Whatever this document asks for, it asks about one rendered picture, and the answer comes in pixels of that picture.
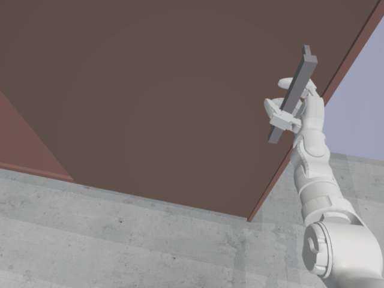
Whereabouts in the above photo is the right robot hand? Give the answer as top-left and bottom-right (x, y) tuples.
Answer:
(264, 77), (325, 137)

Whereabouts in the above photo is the wardrobe door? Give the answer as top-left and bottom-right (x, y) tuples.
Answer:
(0, 0), (378, 218)
(0, 90), (70, 176)

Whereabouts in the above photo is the robot right forearm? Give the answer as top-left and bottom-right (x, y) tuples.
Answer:
(290, 130), (383, 274)

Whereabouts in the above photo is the right robot upper arm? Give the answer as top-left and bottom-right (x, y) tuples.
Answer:
(302, 221), (384, 288)

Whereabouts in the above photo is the handle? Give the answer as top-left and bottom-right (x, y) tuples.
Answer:
(268, 45), (318, 144)

